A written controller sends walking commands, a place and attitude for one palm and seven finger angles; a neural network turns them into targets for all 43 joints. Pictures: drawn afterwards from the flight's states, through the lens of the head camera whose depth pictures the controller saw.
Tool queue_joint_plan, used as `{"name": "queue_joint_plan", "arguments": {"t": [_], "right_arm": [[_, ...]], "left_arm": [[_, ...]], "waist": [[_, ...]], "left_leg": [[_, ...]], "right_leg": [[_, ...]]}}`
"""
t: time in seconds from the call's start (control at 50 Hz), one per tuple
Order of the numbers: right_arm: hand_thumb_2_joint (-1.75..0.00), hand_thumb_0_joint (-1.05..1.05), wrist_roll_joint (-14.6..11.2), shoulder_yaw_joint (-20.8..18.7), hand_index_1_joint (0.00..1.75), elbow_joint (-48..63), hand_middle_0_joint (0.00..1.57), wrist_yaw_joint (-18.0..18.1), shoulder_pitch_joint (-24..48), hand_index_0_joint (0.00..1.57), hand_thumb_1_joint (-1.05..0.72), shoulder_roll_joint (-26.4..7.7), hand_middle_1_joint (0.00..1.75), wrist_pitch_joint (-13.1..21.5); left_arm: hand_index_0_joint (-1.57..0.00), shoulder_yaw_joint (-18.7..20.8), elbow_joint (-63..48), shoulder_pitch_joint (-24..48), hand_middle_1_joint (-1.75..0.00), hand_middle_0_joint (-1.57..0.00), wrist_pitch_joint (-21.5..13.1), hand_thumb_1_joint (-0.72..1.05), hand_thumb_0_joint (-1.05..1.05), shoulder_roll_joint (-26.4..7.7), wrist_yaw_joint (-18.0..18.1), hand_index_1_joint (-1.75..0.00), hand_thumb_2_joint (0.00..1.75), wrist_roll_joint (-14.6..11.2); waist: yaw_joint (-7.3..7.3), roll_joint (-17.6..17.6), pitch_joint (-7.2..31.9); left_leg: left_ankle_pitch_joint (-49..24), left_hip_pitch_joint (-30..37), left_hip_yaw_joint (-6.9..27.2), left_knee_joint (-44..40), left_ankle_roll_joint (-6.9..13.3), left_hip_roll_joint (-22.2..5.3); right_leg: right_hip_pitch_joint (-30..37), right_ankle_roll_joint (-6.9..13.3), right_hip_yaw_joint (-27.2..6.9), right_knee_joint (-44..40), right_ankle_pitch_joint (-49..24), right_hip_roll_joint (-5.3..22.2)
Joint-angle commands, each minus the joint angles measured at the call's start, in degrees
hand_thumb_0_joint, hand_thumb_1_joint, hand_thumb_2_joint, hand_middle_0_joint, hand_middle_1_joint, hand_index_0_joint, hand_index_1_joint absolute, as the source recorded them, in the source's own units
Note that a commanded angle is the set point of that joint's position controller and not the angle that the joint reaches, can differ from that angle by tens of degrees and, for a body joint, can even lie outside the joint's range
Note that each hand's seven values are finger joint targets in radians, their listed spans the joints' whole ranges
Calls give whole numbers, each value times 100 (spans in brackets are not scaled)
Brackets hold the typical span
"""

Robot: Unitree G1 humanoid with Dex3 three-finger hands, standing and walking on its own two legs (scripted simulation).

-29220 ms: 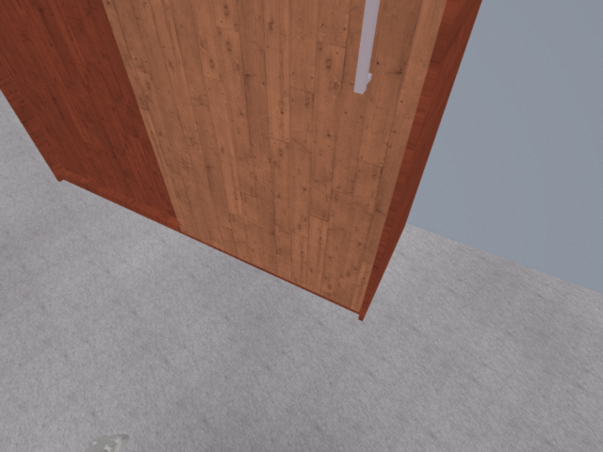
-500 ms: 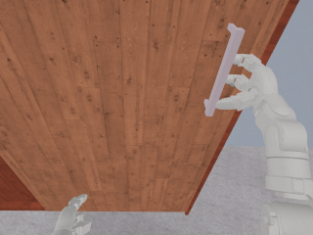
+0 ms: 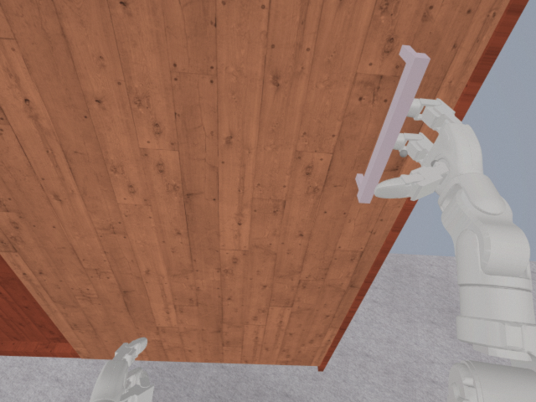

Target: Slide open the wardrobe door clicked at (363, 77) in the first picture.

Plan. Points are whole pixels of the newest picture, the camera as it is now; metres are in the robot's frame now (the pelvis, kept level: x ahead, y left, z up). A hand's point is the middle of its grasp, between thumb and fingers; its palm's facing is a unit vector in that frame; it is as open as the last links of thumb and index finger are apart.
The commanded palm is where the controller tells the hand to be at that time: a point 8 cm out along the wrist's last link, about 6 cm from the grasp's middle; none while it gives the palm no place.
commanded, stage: slide the fingers in behind the handle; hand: right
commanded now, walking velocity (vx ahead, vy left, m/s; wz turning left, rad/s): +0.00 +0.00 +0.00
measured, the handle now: (383, 132) +0.43 -0.11 +0.25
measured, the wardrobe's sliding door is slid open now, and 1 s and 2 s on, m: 0.00 0.00 0.00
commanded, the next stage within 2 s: grip the handle and tug to test in 1.40 s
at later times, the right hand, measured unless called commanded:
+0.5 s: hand (396, 157) +0.37 -0.11 +0.25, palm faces -0.06 +1.00 -0.03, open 14.2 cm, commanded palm +0.35 -0.16 +0.25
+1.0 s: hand (380, 155) +0.37 -0.09 +0.25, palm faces -0.06 +1.00 -0.02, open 14.2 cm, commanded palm +0.35 -0.15 +0.25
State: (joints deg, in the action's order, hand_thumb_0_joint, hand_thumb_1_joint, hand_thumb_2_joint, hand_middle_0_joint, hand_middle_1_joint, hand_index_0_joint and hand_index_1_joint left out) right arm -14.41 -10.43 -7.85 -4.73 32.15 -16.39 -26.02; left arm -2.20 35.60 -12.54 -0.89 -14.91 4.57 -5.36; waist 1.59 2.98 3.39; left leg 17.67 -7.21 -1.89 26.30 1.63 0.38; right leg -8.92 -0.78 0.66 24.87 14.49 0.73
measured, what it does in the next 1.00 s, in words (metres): stands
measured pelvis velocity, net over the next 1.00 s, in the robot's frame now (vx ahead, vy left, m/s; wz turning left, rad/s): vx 0.00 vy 0.00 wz -0.01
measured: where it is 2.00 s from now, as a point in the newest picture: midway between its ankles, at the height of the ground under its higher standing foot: outside the picture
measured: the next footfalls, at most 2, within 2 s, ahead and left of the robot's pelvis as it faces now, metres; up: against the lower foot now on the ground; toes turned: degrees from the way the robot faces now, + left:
none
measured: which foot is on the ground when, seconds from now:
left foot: down 0.00-1.00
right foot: down 0.00-1.00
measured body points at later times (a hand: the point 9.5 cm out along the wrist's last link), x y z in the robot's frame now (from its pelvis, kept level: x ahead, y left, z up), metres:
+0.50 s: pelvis +0.00 +0.00 +0.00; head -0.03 +0.02 +0.45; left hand +0.20 +0.22 -0.08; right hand +0.37 -0.17 +0.25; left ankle -0.04 +0.10 -0.74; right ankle -0.01 -0.13 -0.74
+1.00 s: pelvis +0.00 +0.00 +0.00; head -0.03 +0.03 +0.45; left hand +0.18 +0.24 -0.09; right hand +0.37 -0.15 +0.25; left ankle -0.04 +0.10 -0.74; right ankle -0.01 -0.13 -0.74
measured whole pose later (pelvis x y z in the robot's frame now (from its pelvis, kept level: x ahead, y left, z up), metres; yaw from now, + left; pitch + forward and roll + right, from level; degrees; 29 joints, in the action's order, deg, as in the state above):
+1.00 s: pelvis +0.00 +0.00 +0.00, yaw +0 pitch -2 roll -1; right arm -13.7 -6.0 -0.7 1.3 31.2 -11.7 -31.6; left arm -2.5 35.6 -9.7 1.8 -14.4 3.5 -4.9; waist 1.1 2.6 3.4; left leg 18.5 -6.9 -2.2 27.1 1.7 0.3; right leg -8.7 -0.8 0.4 25.8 15.2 0.7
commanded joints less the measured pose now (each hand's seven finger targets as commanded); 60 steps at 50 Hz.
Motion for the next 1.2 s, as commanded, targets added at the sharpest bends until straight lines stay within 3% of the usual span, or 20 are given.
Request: {"name": "queue_joint_plan", "arguments": {"t": [0.0, 0.1, 0.22, 0.26, 0.3, 0.34, 0.36, 0.46, 0.5, 0.54, 0.58, 0.6, 0.66, 0.8, 0.92, 0.96, 1.02, 1.06, 1.12, 1.18], "right_arm": [[-30, 0, -43, -456, 120, 1557, 30, 79, 2170, 30, 50, -1056, 120, 197], [-30, 0, 1, -289, 120, 1876, 30, 227, 2555, 30, 50, -943, 120, 65], [-30, 0, -6, 98, 120, 1707, 30, 226, 2697, 30, 50, -493, 120, -29], [-30, 0, 1, -38, 120, 1657, 30, 247, 2459, 30, 50, -584, 120, -32], [-30, 0, -10, 67, 120, 1892, 30, 246, 2432, 30, 50, -427, 120, -15], [-30, 0, 1, 11, 120, 1827, 30, 258, 2454, 30, 50, -504, 120, -51], [-30, 0, 2, 124, 120, 1733, 30, 261, 2389, 30, 50, -382, 120, -53], [-30, 0, 33, 180, 120, 1741, 30, 338, 2674, 30, 50, -359, 120, -77], [-30, 0, 36, 249, 120, 1897, 30, 385, 2688, 30, 50, -236, 120, -65], [-30, 0, 14, -21, 120, 1809, 30, 445, 2549, 30, 50, -453, 120, -94], [-30, 0, 31, 21, 120, 1869, 30, 488, 2545, 30, 50, -395, 120, -76], [-30, 0, 26, 5, 120, 1729, 30, 512, 2398, 30, 50, -362, 120, -113], [-30, 0, 60, -158, 120, 1748, 30, 577, 2281, 30, 50, -539, 120, -113], [-30, 0, 77, 241, 120, 2186, 30, 578, 2437, 30, 50, -201, 120, -107], [-30, 0, 63, 216, 120, 1889, 30, 592, 2481, 30, 50, -191, 120, -182], [-30, 0, 44, 51, 120, 1793, 30, 605, 2447, 30, 50, -380, 120, -173], [-30, 0, 47, 159, 120, 1753, 30, 585, 2649, 30, 50, -284, 120, -164], [-30, 0, 31, -121, 120, 1637, 30, 594, 2483, 30, 50, -561, 120, -132], [-30, 0, 24, -70, 120, 1585, 30, 544, 2539, 30, 50, -521, 120, -104], [-30, 0, 46, -171, 120, 1676, 30, 509, 2444, 30, 50, -655, 120, -40]], "left_arm": [[-20, 219, -1057, 1105, -30, -20, -279, 90, 0, -600, 38, -30, 90, 7], [-20, 199, -1006, 1184, -30, -20, -261, 90, 0, -576, 41, -30, 90, 16], [-20, 178, -943, 1218, -30, -20, -203, 90, 0, -543, 36, -30, 90, 29], [-20, 195, -949, 1211, -30, -20, -181, 90, 0, -578, 27, -30, 90, 53], [-20, 180, -1042, 1262, -30, -20, -171, 90, 0, -518, -6, -30, 90, 57], [-20, 180, -1033, 1281, -30, -20, -134, 90, 0, -534, -6, -30, 90, 52], [-20, 176, -1003, 1264, -30, -20, -122, 90, 0, -539, -11, -30, 90, 51], [-20, 172, -965, 1243, -30, -20, -105, 90, 0, -531, -2, -30, 90, 51], [-20, 157, -1030, 1280, -30, -20, -122, 90, 0, -478, -20, -30, 90, 67], [-20, 165, -1011, 1244, -30, -20, -107, 90, 0, -503, -18, -30, 90, 84], [-20, 165, -1003, 1232, -30, -20, -84, 90, 0, -492, -30, -30, 90, 86], [-20, 167, -1014, 1250, -30, -20, -77, 90, 0, -480, -33, -30, 90, 81], [-20, 185, -1006, 1219, -30, -20, -54, 90, 0, -527, -47, -30, 90, 92], [-20, 191, -1055, 1285, -30, -20, -58, 90, 0, -486, -79, -30, 90, 63], [-20, 196, -982, 1271, -30, -20, -58, 90, 0, -496, -59, -30, 90, 70], [-20, 196, -947, 1251, -30, -20, -39, 90, 0, -533, -46, -30, 90, 69], [-20, 181, -956, 1260, -30, -20, -28, 90, 0, -501, -32, -30, 90, 62], [-20, 190, -928, 1243, -30, -20, -29, 90, 0, -539, -25, -30, 90, 79], [-20, 173, -969, 1254, -30, -20, -13, 90, 0, -515, -19, -30, 90, 65], [-20, 180, -1001, 1250, -30, -20, -17, 90, 0, -526, -19, -30, 90, 70]], "waist": [[-165, -552, 1256], [-77, -376, 1242], [-6, -332, 1237], [-71, -447, 1303], [-102, -433, 1479], [-87, -575, 1406], [-69, -484, 1233], [-33, -389, 1185], [-71, -299, 1382], [-124, -580, 1455], [-118, -498, 1455], [-131, -647, 1351], [-171, -622, 1350], [-90, -364, 1350], [-70, -601, 1228], [-92, -475, 1212], [-48, -569, 1224], [-115, -561, 1228], [-93, -715, 1261], [-129, -549, 1332]], "left_leg": [[-2384, 46, 47, -298, -82, -199], [-2340, -82, 40, -274, -57, -186], [-2410, -170, 12, -222, -36, -184], [-2573, -63, -5, -187, -29, -180], [-2697, 14, -23, -111, -22, -197], [-2678, -2, -13, -136, -44, -191], [-2601, -84, -18, -159, -36, -183], [-2322, -195, -22, -183, -14, -171], [-2400, -119, -24, -125, 5, -178], [-2526, 28, -28, -121, -15, -165], [-2531, 45, -26, -126, -12, -180], [-2488, 6, -30, -152, -29, -164], [-2529, 97, -16, -154, -22, -161], [-2459, -7, -5, -177, -20, -148], [-2387, -39, 29, -254, -58, -143], [-2284, -12, 51, -293, -51, -146], [-2266, -24, 56, -307, -69, -157], [-2371, 73, 86, -329, -74, -162], [-2353, 108, 88, -333, -103, -179], [-2544, 190, 107, -311, -90, -198]], "right_leg": [[669, 388, -43, -4, -1570, -19], [808, 383, -79, 62, -1624, -29], [895, 364, -110, 112, -1688, -57], [881, 367, -130, 121, -1827, -50], [915, 361, -131, 137, -1948, -53], [848, 367, -106, 145, -1877, -61], [814, 363, -127, 134, -1834, -44], [840, 352, -160, 108, -1698, -28], [910, 347, -173, 118, -1834, -43], [837, 350, -158, 101, -1882, -39], [830, 344, -133, 73, -1912, -26], [776, 352, -123, 82, -1853, -17], [711, 354, -117, 66, -1877, -14], [838, 343, -89, 72, -1827, -9], [742, 377, -66, 61, -1646, -42], [709, 368, -76, 47, -1549, -48], [697, 376, -51, 28, -1513, -62], [664, 385, -51, 31, -1543, -68], [596, 385, -20, 5, -1475, -79], [637, 395, -8, 20, -1613, -79]]}}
